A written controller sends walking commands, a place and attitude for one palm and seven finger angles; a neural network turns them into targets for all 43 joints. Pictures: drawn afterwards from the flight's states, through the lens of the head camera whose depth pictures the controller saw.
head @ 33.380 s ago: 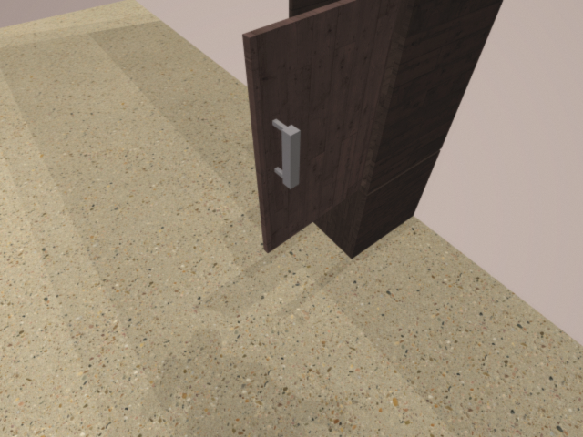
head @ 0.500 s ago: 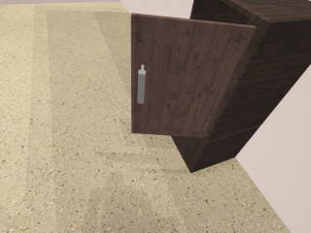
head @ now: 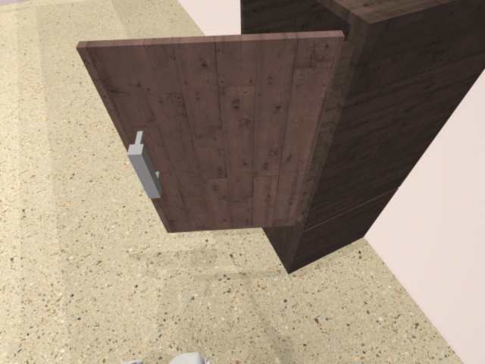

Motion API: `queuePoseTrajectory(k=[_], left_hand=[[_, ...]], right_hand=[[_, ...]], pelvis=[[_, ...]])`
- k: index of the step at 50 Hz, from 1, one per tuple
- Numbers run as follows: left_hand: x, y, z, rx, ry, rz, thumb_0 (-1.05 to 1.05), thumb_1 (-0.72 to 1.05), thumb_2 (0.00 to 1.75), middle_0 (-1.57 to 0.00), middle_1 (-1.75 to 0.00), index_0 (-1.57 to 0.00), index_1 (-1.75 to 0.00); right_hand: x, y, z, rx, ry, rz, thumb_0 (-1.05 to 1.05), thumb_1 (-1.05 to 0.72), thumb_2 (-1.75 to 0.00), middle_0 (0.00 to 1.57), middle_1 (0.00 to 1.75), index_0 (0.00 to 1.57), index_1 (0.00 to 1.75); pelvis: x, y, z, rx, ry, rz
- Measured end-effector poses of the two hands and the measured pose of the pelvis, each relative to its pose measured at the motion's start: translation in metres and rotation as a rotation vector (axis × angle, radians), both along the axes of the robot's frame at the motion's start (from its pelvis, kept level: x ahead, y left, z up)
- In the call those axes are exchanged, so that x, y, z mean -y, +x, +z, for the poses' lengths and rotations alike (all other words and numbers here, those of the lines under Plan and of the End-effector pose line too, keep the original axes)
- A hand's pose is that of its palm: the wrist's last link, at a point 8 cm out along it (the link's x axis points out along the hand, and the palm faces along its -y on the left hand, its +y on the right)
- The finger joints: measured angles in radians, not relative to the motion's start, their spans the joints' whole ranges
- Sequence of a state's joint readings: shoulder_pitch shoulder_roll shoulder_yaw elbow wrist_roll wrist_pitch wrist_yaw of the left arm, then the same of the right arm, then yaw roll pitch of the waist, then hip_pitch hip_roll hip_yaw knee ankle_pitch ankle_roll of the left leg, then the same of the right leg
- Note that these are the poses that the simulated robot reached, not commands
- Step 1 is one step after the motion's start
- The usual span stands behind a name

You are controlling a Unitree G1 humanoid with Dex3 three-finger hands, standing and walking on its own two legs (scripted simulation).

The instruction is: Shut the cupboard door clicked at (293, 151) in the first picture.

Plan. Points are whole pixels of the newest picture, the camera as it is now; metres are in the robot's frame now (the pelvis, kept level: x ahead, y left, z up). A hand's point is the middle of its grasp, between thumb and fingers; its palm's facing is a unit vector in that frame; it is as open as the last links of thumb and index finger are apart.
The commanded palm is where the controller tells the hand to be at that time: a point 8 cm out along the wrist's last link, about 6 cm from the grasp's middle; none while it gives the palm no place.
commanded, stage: come to a stop and stand still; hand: left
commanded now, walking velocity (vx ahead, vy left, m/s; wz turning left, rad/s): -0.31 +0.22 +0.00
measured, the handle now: (147, 165) +0.47 +0.21 +0.01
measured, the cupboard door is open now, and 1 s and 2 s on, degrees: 68 68 68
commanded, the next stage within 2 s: look again from close up in 1.46 s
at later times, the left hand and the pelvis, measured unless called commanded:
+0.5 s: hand out of the picture +0.06 +0.19 -0.18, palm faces +0.04 -0.96 -0.27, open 7.4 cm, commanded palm none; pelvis +0.02 -0.01 -0.01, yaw -2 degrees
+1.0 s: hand out of the picture +0.00 +0.19 -0.17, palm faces +0.05 -0.98 -0.22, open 7.4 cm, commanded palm none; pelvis -0.05 +0.01 -0.01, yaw +0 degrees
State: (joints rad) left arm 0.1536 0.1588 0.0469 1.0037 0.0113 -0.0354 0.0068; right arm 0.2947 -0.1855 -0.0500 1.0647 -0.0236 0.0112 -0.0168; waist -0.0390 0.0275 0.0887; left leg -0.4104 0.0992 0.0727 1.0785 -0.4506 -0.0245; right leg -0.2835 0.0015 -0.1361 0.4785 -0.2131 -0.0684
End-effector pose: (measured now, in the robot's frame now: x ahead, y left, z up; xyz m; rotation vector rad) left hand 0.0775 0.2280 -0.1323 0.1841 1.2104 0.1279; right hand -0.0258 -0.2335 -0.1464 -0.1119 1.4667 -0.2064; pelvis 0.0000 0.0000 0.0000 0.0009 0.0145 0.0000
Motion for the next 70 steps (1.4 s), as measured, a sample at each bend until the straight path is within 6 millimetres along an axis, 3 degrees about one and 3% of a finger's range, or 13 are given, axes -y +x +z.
queuePoseTrajectory(k=[5,9,13,17,25,32,42,49,57,64,70], left_hand=[[0.009,-0.002,-0.002,-0.042,0.003,0.027,-0.01,0.94,0.90,-0.20,-0.30,-0.20,-0.30],[0.014,-0.004,-0.010,-0.081,-0.012,0.049,0.00,0.93,0.90,-0.20,-0.30,-0.20,-0.30],[0.012,-0.005,-0.020,-0.100,-0.021,0.085,0.00,0.92,0.90,-0.20,-0.30,-0.20,-0.30],[0.005,-0.007,-0.022,-0.105,-0.014,0.093,0.01,0.91,0.90,-0.20,-0.30,-0.20,-0.30],[-0.012,-0.021,-0.014,-0.113,0.056,0.064,0.01,0.90,0.90,-0.20,-0.30,-0.20,-0.30],[-0.007,-0.043,0.000,-0.033,0.092,0.035,0.01,0.90,0.90,-0.20,-0.30,-0.20,-0.30],[-0.013,-0.049,-0.011,0.068,0.033,0.032,0.01,0.90,0.90,-0.20,-0.30,-0.20,-0.30],[-0.013,-0.081,-0.010,0.030,0.006,0.038,0.01,0.90,0.90,-0.20,-0.30,-0.20,-0.30],[-0.018,-0.138,-0.017,-0.087,-0.008,0.086,0.01,0.91,0.90,-0.20,-0.30,-0.20,-0.30],[-0.026,-0.149,-0.022,-0.105,-0.039,0.089,0.01,0.90,0.90,-0.20,-0.30,-0.20,-0.30],[-0.021,-0.162,-0.017,-0.127,-0.048,0.088,0.01,0.90,0.90,-0.20,-0.30,-0.20,-0.30]], right_hand=[[0.009,0.086,0.007,0.155,-0.013,0.058,0.00,-0.91,-0.90,0.20,0.30,0.20,0.30],[0.004,0.137,0.009,0.247,-0.008,0.081,0.00,-0.91,-0.90,0.20,0.30,0.20,0.30],[-0.001,0.165,0.010,0.284,-0.017,0.113,0.00,-0.91,-0.90,0.20,0.30,0.20,0.30],[-0.002,0.171,0.012,0.284,-0.038,0.139,0.00,-0.91,-0.90,0.20,0.30,0.20,0.30],[0.010,0.142,0.000,0.262,-0.035,0.126,0.00,-0.90,-0.90,0.20,0.30,0.20,0.30],[0.015,0.103,-0.001,0.297,-0.007,0.047,0.00,-0.91,-0.90,0.20,0.30,0.20,0.30],[-0.011,0.024,-0.002,0.232,0.004,0.042,0.00,-0.91,-0.90,0.20,0.30,0.20,0.30],[-0.025,-0.035,-0.006,0.114,0.023,0.032,0.01,-0.91,-0.90,0.20,0.30,0.20,0.30],[-0.030,-0.057,0.001,0.088,0.010,0.025,0.01,-0.91,-0.90,0.20,0.30,0.20,0.30],[-0.042,-0.079,0.008,0.049,-0.016,0.027,0.00,-0.91,-0.90,0.20,0.30,0.20,0.30],[-0.051,-0.063,0.004,0.075,0.008,0.050,0.01,-0.91,-0.90,0.20,0.30,0.20,0.30]], pelvis=[[0.011,0.024,0.004,-0.003,-0.007,-0.005],[0.011,0.038,-0.001,0.015,-0.018,-0.018],[0.008,0.047,-0.006,0.033,-0.016,-0.009],[0.004,0.043,-0.007,0.032,-0.009,-0.012],[0.007,0.021,-0.012,0.041,0.022,-0.040],[0.010,0.006,-0.010,0.083,0.006,-0.022],[-0.002,-0.031,-0.014,0.071,0.017,0.005],[-0.009,-0.051,-0.010,0.066,0.026,-0.005],[-0.016,-0.064,-0.007,0.050,0.005,0.018],[-0.028,-0.072,-0.004,0.042,0.003,0.015],[-0.033,-0.076,-0.002,0.041,0.001,0.010]])
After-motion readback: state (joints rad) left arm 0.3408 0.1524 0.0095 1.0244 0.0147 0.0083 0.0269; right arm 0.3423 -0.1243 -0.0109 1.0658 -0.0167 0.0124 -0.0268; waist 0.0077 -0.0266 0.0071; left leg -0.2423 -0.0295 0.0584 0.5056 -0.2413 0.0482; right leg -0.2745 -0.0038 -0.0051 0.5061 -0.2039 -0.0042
